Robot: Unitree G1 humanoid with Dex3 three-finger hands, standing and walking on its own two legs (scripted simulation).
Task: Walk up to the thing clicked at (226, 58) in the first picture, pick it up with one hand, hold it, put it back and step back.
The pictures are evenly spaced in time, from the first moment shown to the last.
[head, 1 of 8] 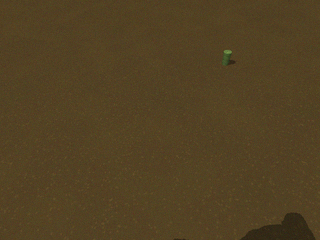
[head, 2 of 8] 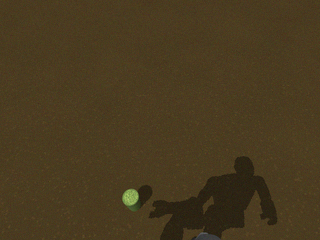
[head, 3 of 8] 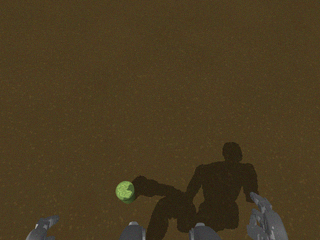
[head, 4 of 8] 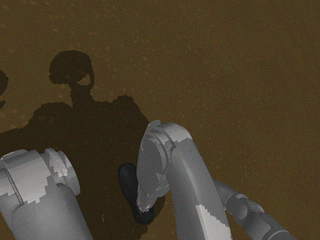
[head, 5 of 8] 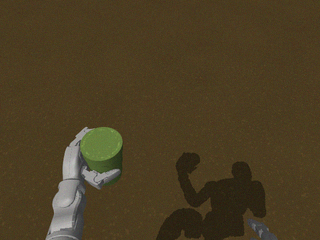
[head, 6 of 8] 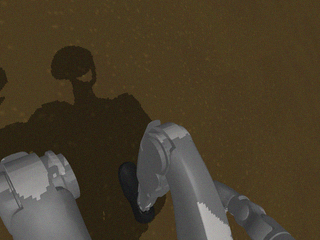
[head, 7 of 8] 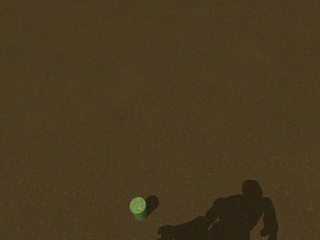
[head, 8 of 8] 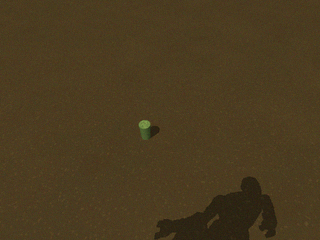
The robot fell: no
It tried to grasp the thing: yes
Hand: left
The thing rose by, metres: 0.70
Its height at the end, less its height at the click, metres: +0.00
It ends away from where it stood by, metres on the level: 0.03
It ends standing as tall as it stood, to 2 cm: yes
